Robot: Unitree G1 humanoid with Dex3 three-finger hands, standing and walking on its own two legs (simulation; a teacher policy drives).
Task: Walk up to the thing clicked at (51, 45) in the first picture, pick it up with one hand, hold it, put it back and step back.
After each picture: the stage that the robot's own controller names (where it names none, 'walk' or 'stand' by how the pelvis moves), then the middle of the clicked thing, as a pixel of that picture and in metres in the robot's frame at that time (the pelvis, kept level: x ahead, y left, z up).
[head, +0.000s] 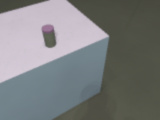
stand; (49, 36) +0.75 +0.20 -0.07
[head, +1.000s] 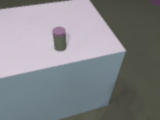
walk; (59, 39) +0.68 +0.16 -0.06
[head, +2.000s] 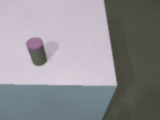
stand; (37, 52) +0.51 +0.25 -0.05
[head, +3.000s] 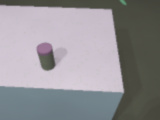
walk; (46, 57) +0.53 +0.18 -0.04
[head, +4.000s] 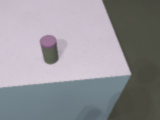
stand; (49, 50) +0.54 +0.14 -0.03
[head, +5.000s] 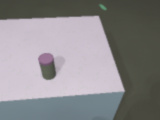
stand; (47, 66) +0.52 +0.17 -0.07
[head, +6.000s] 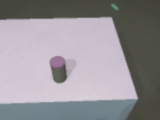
stand; (58, 70) +0.50 +0.13 -0.07
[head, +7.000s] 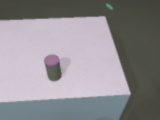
stand; (53, 68) +0.51 +0.15 -0.07
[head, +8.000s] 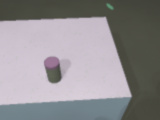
stand; (53, 70) +0.50 +0.15 -0.07
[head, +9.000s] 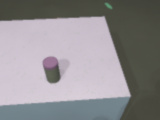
stand; (52, 70) +0.50 +0.16 -0.07
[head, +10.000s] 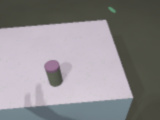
rise first; (54, 73) +0.49 +0.17 -0.07
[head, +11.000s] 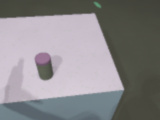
go down; (44, 66) +0.51 +0.16 -0.05
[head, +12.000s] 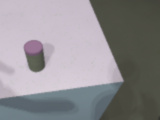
go down; (35, 56) +0.50 +0.16 -0.01
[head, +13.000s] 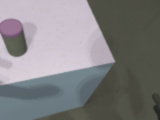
close in; (14, 39) +0.51 +0.17 +0.02
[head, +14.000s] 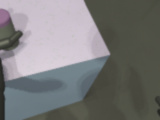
close; (3, 31) +0.53 +0.17 +0.04
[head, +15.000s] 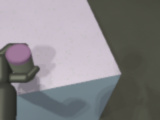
lift; (22, 64) +0.41 +0.17 +0.07
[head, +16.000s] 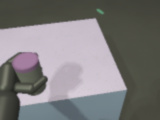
lift; (31, 74) +0.33 +0.16 +0.15
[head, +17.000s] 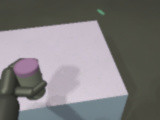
hold; (31, 79) +0.33 +0.16 +0.12
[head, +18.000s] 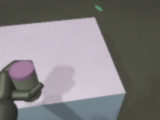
hold; (26, 82) +0.33 +0.18 +0.11
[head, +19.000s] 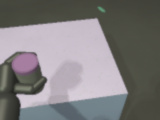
crouch; (30, 75) +0.33 +0.16 +0.14
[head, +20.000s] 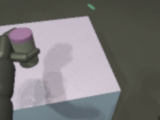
crouch; (25, 48) +0.44 +0.17 +0.14
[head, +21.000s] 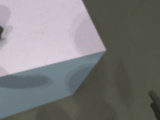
lower; out of the picture +0.53 +0.21 +0.03
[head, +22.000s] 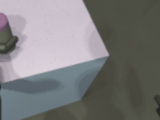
lower; (0, 34) +0.51 +0.18 +0.03
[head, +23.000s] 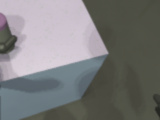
lower; out of the picture +0.51 +0.18 +0.03
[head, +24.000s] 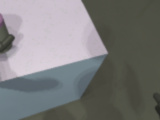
lower; out of the picture +0.52 +0.18 +0.03
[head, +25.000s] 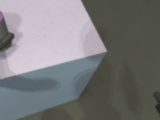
loosen; out of the picture +0.52 +0.18 +0.04
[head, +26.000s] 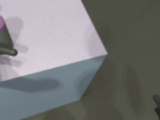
withdraw; out of the picture +0.51 +0.18 +0.03
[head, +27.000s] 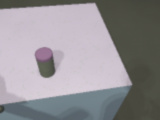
sink last; (45, 63) +0.48 +0.15 -0.02
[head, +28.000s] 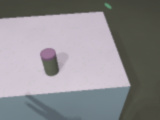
stand; (50, 62) +0.52 +0.18 -0.02
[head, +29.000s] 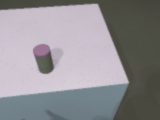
stand; (44, 59) +0.50 +0.18 -0.01
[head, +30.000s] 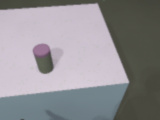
stand; (43, 59) +0.50 +0.18 -0.01
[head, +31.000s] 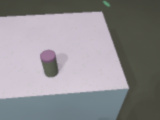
stand; (49, 64) +0.51 +0.17 -0.05
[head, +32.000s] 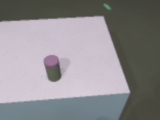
stand; (52, 68) +0.51 +0.16 -0.07
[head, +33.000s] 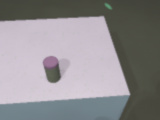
stand; (52, 70) +0.50 +0.15 -0.07
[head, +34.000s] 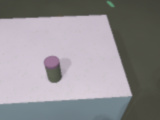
stand; (53, 69) +0.50 +0.15 -0.07
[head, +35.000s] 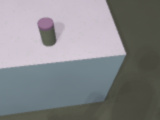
walk; (47, 32) +0.60 +0.16 -0.05
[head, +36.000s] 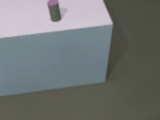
walk; (54, 11) +0.90 +0.23 -0.05
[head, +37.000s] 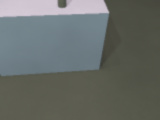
stand; out of the picture +1.16 +0.15 -0.06
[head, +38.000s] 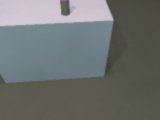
stand; (65, 6) +1.10 +0.14 -0.07
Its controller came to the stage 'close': yes
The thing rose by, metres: 0.22
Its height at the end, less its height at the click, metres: +0.00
